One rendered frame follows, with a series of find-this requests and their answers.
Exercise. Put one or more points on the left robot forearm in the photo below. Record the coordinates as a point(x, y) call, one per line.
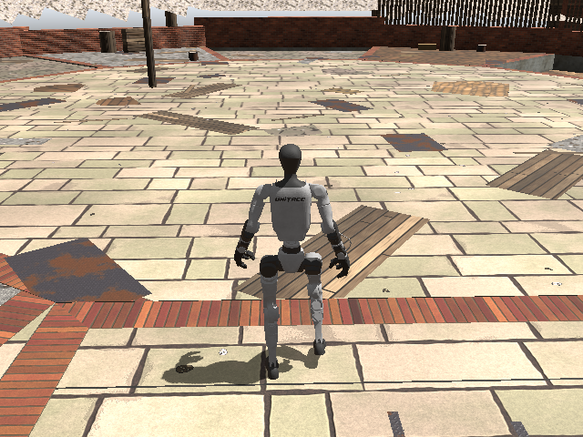
point(245, 239)

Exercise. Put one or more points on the robot left hand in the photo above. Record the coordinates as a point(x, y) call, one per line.
point(238, 256)

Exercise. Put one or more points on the robot left thigh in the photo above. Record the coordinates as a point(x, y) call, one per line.
point(269, 276)

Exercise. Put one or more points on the robot right upper arm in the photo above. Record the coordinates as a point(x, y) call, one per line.
point(319, 192)

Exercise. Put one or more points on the robot right thigh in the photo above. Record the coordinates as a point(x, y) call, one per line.
point(312, 264)

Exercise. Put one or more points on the robot right hand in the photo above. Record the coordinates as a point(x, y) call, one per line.
point(343, 263)

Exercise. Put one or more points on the robot thigh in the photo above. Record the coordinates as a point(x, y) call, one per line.
point(269, 276)
point(312, 264)

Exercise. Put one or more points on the robot left upper arm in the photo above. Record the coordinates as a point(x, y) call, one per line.
point(261, 193)

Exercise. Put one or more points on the right robot forearm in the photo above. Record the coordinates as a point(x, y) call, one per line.
point(336, 242)

